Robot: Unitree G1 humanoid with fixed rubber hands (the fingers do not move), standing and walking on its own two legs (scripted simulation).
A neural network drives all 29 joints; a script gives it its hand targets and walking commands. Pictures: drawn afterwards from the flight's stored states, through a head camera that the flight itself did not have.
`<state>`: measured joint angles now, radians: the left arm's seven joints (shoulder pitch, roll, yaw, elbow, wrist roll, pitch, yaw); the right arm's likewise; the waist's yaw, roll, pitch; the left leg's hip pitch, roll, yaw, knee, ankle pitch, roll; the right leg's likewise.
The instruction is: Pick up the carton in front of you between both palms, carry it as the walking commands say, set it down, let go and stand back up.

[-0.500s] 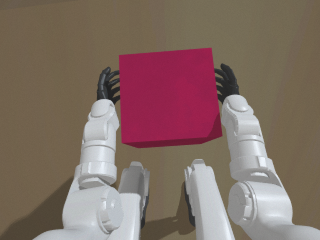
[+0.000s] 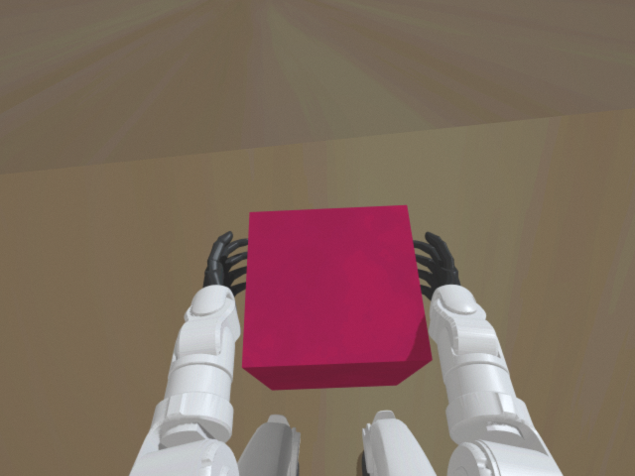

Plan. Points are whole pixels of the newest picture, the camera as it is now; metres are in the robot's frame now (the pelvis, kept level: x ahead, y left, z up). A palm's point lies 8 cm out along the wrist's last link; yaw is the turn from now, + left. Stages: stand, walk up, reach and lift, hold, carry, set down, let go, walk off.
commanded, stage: reach and lift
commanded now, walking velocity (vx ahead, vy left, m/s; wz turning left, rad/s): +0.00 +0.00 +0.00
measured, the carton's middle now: (331, 308) +0.35 +0.00 -0.10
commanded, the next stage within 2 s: hold in 1.46 s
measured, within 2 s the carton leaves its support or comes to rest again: neither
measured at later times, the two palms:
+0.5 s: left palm (177, 261) +0.33 +0.15 +0.11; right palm (483, 262) +0.32 -0.15 +0.11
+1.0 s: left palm (175, 256) +0.32 +0.15 +0.13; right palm (494, 257) +0.32 -0.15 +0.13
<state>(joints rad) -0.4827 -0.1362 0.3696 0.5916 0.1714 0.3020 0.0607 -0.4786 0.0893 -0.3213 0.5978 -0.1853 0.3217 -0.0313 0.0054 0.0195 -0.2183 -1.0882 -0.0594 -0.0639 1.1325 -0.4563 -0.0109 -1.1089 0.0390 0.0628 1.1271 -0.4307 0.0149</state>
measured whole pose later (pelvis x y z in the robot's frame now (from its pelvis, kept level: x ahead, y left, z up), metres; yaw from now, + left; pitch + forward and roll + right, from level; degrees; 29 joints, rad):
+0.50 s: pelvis +0.03 +0.00 +0.09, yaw +0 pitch +0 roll +0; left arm -0.26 -0.15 0.27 0.39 0.24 0.55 0.02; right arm -0.25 0.15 -0.25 0.39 -0.24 0.57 -0.02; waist -0.01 0.00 -0.08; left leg -0.25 -0.03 -0.08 0.52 -0.27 0.00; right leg -0.26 0.02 0.07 0.50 -0.24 0.01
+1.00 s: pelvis +0.02 +0.00 +0.10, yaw +0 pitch -5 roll +0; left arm -0.34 -0.17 0.32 0.38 0.30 0.61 -0.02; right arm -0.32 0.17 -0.29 0.36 -0.30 0.64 0.01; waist 0.00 0.01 0.02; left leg -0.14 -0.03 -0.08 0.45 -0.23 0.00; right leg -0.15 0.03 0.07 0.45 -0.21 0.00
